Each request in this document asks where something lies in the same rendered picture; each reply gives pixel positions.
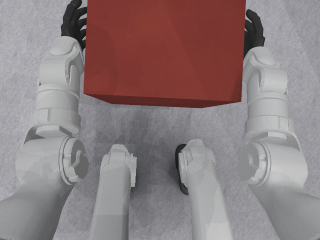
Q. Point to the robot left upper arm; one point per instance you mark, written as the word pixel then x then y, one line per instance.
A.
pixel 47 169

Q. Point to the carton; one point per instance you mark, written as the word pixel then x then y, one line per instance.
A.
pixel 166 53

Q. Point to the robot right hand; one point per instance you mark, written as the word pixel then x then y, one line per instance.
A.
pixel 253 37

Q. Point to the right robot foot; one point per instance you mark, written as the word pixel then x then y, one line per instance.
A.
pixel 179 149

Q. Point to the robot left hand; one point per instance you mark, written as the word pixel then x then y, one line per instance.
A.
pixel 72 23

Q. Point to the right robot forearm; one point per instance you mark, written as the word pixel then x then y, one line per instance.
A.
pixel 268 116

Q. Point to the left robot thigh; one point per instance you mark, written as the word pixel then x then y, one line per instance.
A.
pixel 110 219

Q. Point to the robot right upper arm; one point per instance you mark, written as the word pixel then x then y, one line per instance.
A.
pixel 276 174

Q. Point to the left robot forearm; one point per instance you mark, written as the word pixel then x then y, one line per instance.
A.
pixel 57 93

